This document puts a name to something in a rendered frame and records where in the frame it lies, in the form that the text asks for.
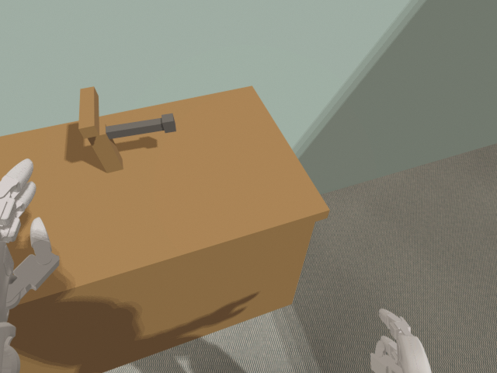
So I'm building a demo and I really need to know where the counter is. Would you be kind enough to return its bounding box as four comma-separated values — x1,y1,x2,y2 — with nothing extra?
0,86,330,373

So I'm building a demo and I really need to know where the tap lever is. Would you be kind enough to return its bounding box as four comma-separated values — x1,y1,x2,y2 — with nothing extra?
106,113,176,139

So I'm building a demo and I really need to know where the robot left hand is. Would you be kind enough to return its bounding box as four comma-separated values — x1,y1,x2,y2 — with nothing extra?
0,159,60,322

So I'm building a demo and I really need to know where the robot right hand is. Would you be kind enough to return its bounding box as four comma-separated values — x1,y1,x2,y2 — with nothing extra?
370,309,432,373

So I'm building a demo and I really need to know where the left robot forearm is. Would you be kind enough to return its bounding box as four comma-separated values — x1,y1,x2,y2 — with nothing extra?
0,322,20,373

